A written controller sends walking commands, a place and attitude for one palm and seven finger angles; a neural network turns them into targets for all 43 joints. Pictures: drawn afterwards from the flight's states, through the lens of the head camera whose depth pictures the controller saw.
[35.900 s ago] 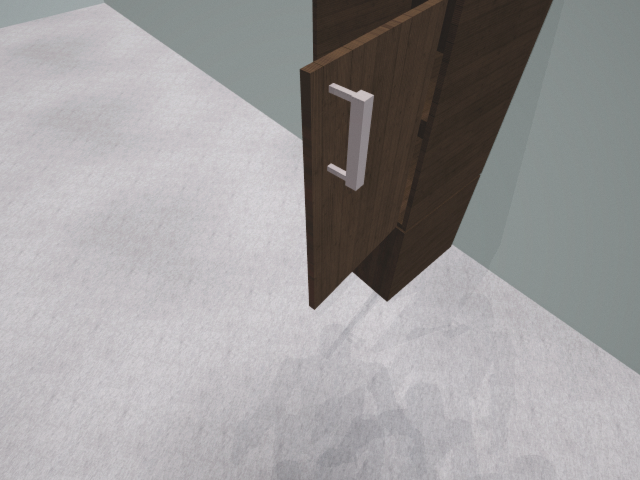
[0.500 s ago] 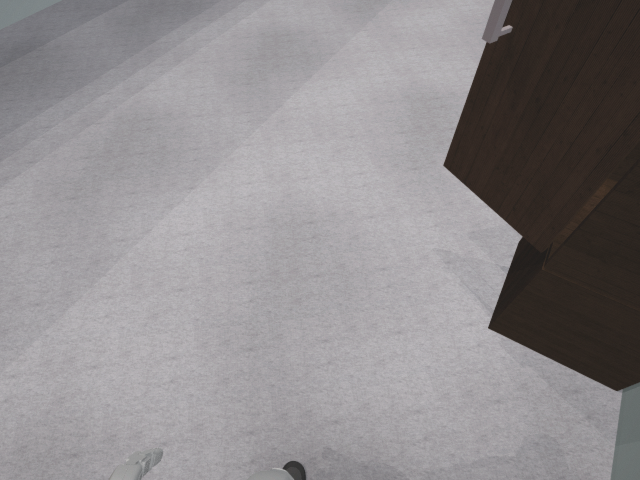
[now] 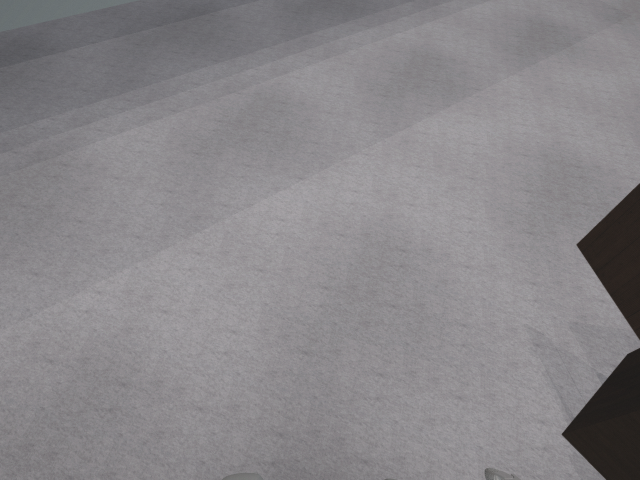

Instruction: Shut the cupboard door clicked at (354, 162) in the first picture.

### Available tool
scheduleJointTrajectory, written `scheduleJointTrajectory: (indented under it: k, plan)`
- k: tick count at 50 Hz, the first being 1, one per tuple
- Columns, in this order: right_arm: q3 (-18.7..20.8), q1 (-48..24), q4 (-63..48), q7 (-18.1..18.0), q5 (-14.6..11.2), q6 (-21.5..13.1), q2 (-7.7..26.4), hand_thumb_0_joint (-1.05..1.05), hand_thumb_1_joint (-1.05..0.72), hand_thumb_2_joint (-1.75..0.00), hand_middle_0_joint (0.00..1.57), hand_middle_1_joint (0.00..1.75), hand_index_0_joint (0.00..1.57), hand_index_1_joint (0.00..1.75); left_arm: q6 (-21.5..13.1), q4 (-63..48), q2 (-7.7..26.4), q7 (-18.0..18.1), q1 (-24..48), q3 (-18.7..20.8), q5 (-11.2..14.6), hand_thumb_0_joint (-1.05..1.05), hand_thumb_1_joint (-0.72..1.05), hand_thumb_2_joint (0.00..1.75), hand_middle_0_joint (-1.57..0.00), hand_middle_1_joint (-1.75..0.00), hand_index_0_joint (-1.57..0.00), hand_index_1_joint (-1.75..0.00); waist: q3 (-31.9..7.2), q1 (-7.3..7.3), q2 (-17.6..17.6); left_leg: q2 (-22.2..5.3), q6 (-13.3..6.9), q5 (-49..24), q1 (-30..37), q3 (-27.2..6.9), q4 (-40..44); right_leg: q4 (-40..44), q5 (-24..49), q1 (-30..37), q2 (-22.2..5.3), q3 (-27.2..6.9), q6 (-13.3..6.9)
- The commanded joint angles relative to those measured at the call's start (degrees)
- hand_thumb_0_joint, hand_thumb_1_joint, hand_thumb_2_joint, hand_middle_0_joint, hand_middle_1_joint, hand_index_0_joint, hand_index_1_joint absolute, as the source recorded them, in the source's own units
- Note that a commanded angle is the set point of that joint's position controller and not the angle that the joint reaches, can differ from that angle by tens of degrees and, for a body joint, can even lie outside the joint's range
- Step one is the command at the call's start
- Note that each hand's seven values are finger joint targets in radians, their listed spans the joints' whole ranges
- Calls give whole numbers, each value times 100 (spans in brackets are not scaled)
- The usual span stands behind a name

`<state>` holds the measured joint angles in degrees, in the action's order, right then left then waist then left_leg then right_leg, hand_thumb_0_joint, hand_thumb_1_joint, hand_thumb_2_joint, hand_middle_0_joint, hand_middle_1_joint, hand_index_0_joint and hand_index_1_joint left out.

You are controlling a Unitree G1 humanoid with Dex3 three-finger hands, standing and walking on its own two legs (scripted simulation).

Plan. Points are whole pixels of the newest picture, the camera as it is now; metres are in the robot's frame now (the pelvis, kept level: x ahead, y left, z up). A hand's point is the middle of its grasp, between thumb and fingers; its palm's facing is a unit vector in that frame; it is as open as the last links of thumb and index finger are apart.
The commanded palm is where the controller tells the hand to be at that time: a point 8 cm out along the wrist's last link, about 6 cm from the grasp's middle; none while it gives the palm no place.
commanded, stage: walk to a spot facing it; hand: left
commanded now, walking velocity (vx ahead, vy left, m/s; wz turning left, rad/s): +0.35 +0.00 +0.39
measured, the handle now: out of the picture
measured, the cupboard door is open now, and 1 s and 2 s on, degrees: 62 62 62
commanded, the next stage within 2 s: turn to face it in 0.70 s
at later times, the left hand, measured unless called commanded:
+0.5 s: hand (223, 403) +0.23 +0.15 -0.13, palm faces +0.23 -0.94 -0.24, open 7.3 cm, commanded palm none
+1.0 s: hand (178, 352) +0.31 +0.24 -0.17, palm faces +0.43 -0.88 -0.21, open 7.3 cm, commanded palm none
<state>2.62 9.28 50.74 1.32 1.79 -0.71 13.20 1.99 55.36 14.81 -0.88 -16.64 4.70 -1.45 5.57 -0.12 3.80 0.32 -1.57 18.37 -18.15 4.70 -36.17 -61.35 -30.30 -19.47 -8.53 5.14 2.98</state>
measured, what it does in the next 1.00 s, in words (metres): walks ahead, turning left: right foot, then left foot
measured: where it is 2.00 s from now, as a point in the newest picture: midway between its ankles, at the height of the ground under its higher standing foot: (288, 381)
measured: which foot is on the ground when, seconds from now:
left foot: down 0.00-0.32, up 0.34-0.80, down 0.82-1.00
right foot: up 0.00-0.28, down 0.30-0.80, up 0.82-1.00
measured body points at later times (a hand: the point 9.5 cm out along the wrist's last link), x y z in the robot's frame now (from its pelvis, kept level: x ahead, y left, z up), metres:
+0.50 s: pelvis +0.21 -0.04 +0.02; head +0.24 -0.06 +0.47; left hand +0.22 +0.20 -0.11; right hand +0.27 -0.28 -0.14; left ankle +0.13 +0.09 -0.61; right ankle +0.22 -0.13 -0.72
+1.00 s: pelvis +0.35 +0.05 +0.01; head +0.39 +0.09 +0.45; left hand +0.29 +0.29 -0.15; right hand +0.55 -0.12 -0.12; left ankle +0.38 +0.12 -0.72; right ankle +0.37 -0.12 -0.65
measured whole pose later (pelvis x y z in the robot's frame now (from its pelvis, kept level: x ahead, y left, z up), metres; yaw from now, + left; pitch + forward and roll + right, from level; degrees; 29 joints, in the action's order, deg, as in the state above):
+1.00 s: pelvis +0.35 +0.05 +0.01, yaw +22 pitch +1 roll -1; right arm 0.0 6.0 52.5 -1.4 1.7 -0.7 11.0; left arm 1.4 54.3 11.4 1.2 -13.5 3.0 -1.3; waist 5.5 1.8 1.2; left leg 2.3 -6.8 11.4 -21.0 7.8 -30.9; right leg -62.3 -24.2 -25.9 -5.4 -0.2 2.2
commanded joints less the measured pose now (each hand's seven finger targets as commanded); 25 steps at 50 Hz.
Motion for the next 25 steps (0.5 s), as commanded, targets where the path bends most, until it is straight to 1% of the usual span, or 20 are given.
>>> scheduleJointTrajectory:
  k: [1, 2, 3, 5, 6, 9, 11, 12, 13, 14, 15, 16, 17, 18, 19, 20, 21, 22, 24, 25]
  plan:
    - [237, 730, -75, -204, 17, -113, 1065, 0, -90, -90, 20, 30, 20, 30, -287, -894, 455, -60, 837, 126, -50, 0, 90, 90, -20, -30, -20, -30, -94, -311, -1391, -1545, -760, 369, 914, -2232, 2385, -582, 1040, -1842, -32, -502, 0]
    - [210, 721, -79, -215, 5, -166, 988, 0, -90, -90, 20, 30, 20, 30, -277, -828, 371, -91, 663, 114, -49, 0, 90, 90, -20, -30, -20, -30, -177, -225, -1198, -1384, -768, 3, 1000, -2023, 2380, -342, 1237, -1751, 48, -450, 22]
    - [203, 759, -47, -226, -15, -202, 989, 0, -90, -90, 20, 30, 20, 30, -268, -790, 342, -102, 620, 95, -41, 0, 90, 90, -20, -30, -20, -30, -194, -192, -1087, -1342, -815, -330, 1073, -1893, 2398, -128, 1389, -1749, 84, -417, 49]
    - [195, 880, 22, -235, -31, -240, 927, 0, -90, -90, 20, 30, 20, 30, -285, -794, 283, -115, 651, 65, -34, 0, 90, 90, -20, -30, -20, -30, -338, -185, -984, -1252, -913, -632, 1292, -1744, 2367, 467, 1541, -1652, 139, -369, 72]
    - [206, 843, 57, -230, -27, -237, 972, 0, -90, -90, 20, 30, 20, 30, -286, -817, 265, -123, 703, 51, -23, 0, 90, 90, -20, -30, -20, -30, -359, -156, -1031, -1291, -957, -602, 1213, -1656, 2382, 842, 1625, -1555, 122, -382, 79]
    - [217, 856, 141, -205, -7, -218, 921, 0, -90, -90, 20, 30, 20, 30, -317, -889, 193, -138, 870, 23, -5, 0, 90, 90, -20, -30, -20, -30, -239, -148, -901, -1207, -942, -517, 982, -1551, 2300, 1913, 1754, -977, 306, -197, 63]
    - [235, 835, 223, -188, -7, -198, 936, 0, -90, -90, 20, 30, 20, 30, -357, -855, 208, -150, 803, 28, -10, 0, 90, 90, -20, -30, -20, -30, -162, -108, -1017, -1188, -888, -401, 748, -1482, 2176, 2280, 1932, -454, 486, -14, 45]
    - [235, 764, 243, -188, -6, -191, 902, 0, -90, -90, 20, 30, 20, 30, -372, -802, 228, -144, 641, 62, -11, 0, 90, 90, -20, -30, -20, -30, -62, 12, -1033, -1169, -841, -261, 472, -1478, 2060, 2464, 2056, -38, 530, 0, 17]
    - [224, 721, 260, -184, -17, -174, 879, 0, -90, -90, 20, 30, 20, 30, -401, -692, 295, -134, 285, 92, -17, 0, 90, 90, -20, -30, -20, -30, -142, 172, -853, -1046, -735, -155, 228, -1411, 1756, 2740, 2150, 578, 642, 80, -18]
    - [210, 714, 296, -177, -50, -176, 776, 0, -90, -90, 20, 30, 20, 30, -458, -493, 462, -103, -302, 158, -34, 0, 90, 90, -20, -30, -20, -30, -290, 435, -485, -761, -603, -298, -224, -1222, 963, 3005, 1957, 1508, 647, -60, -97]
    - [176, 750, 242, -129, -121, -204, 527, 0, -90, -90, 20, 30, 20, 30, -558, -286, 970, -45, -1155, 282, -94, 0, 90, 90, -20, -30, -20, -30, -707, 814, 684, -149, -329, 100, -1050, -648, -817, 3777, 668, 2629, -309, -1315, -406]
    - [117, 969, 80, -133, -169, -212, 148, 0, -90, -90, 20, 30, 20, 30, -552, -207, 1485, 23, -1637, 399, -102, 0, 90, 90, -20, -30, -20, -30, -1172, 854, 2200, 535, -172, 1846, -1810, -494, -2879, 4994, -543, 2876, -1874, -3795, -864]
    - [172, 770, 53, -107, -91, -171, 346, 0, -90, -90, 20, 30, 20, 30, -511, -297, 1320, 81, -1220, 331, -23, 0, 90, 90, -20, -30, -20, -30, -609, 664, 1532, 126, -227, 1455, -2135, -949, -3819, 5464, -1653, 2144, -1914, -4067, -932]
    - [193, 826, 188, -107, -65, -175, 389, 0, -90, -90, 20, 30, 20, 30, -569, -398, 932, 126, -625, 270, -31, 0, 90, 90, -20, -30, -20, -30, -319, 376, 1603, -125, -202, 579, -2302, -1122, -4175, 5622, -1594, 1650, -1720, -3858, -614]
    - [202, 747, 257, -97, -49, -178, 339, 0, -90, -90, 20, 30, 20, 30, -571, -476, 612, 148, -228, 177, -38, 0, 90, 90, -20, -30, -20, -30, -232, 164, 884, -328, -116, 27, -2124, -1073, -4189, 5411, -772, 1221, -1556, -2963, -636]
    - [185, 770, 351, -59, -58, -144, 227, 0, -90, -90, 20, 30, 20, 30, -586, -529, 374, 158, 52, 119, -30, 0, 90, 90, -20, -30, -20, -30, -299, -12, 407, -513, -53, -252, -1781, -986, -4005, 5179, 262, 972, -1349, -1868, -643]
    - [140, 783, 416, -23, -45, -111, 96, 0, -90, -90, 20, 30, 20, 30, -647, -517, 219, 140, 32, 68, -33, 0, 90, 90, -20, -30, -20, -30, -431, -46, 224, -492, 18, -412, -1620, -827, -3813, 5002, 1434, 998, -1081, -1054, -617]
    - [121, 810, 425, -1, -56, -77, 3, 0, -90, -90, 20, 30, 20, 30, -696, -468, 153, 136, -103, 44, -30, 0, 90, 90, -20, -30, -20, -30, -506, -75, 251, -439, 73, -475, -1640, -711, -3661, 4868, 2396, 1118, -976, -578, -620]
    - [98, 686, 406, 13, -53, -21, -92, 0, -90, -90, 20, 30, 20, 30, -759, -273, 72, 148, -406, 21, -24, 0, 90, 90, -20, -30, -20, -30, -545, -36, 383, -438, 170, -505, -1920, -536, -3443, 4667, 4048, 1548, -958, -89, -659]
    - [102, 553, 380, 32, -56, -3, -140, 0, -90, -90, 20, 30, 20, 30, -778, -173, 47, 161, -578, 6, -21, 0, 90, 90, -20, -30, -20, -30, -475, -6, 337, -437, 194, -533, -2062, -451, -3287, 4584, 4748, 1720, -920, 128, -604]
